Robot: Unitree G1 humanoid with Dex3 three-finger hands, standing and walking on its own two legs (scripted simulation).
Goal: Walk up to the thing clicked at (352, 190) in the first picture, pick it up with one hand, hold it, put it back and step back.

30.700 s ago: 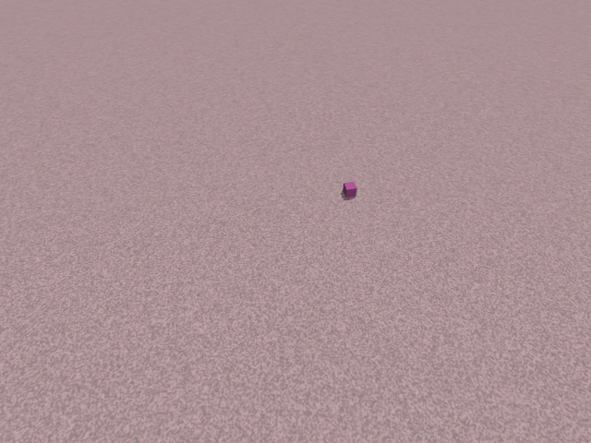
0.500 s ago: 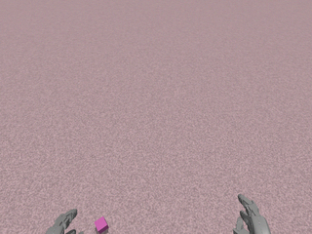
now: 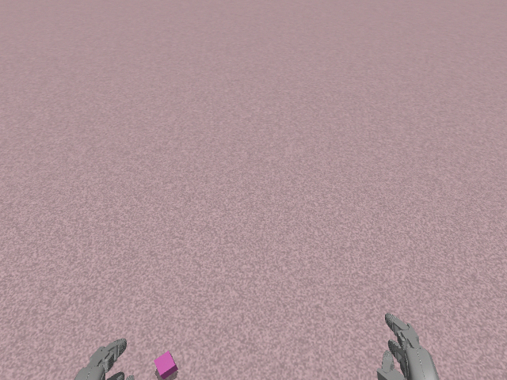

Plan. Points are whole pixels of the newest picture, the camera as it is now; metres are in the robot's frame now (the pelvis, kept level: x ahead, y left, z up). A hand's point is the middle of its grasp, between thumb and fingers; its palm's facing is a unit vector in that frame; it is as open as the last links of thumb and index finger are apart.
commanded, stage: home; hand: left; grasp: from above
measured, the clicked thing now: (166, 365) +0.38 +0.29 -0.69
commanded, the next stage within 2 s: stand in 0.58 s
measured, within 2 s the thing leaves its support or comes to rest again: neither
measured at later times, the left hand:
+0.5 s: hand out of the picture +0.16 +0.18 -0.04, palm faces +0.05 -0.98 -0.20, open 7.9 cm
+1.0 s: hand out of the picture +0.10 +0.24 -0.11, palm faces +0.03 -0.94 -0.34, open 7.4 cm
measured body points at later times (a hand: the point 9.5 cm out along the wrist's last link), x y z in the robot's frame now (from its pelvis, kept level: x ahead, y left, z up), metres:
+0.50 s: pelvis +0.00 +0.00 +0.00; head +0.02 +0.00 +0.45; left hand +0.16 +0.23 -0.03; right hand +0.16 -0.25 -0.06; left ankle +0.02 +0.12 -0.68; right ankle -0.01 -0.14 -0.68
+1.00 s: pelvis +0.00 +0.01 +0.03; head +0.01 +0.01 +0.48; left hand +0.10 +0.29 -0.08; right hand +0.10 -0.28 -0.08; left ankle +0.02 +0.12 -0.68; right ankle -0.01 -0.14 -0.68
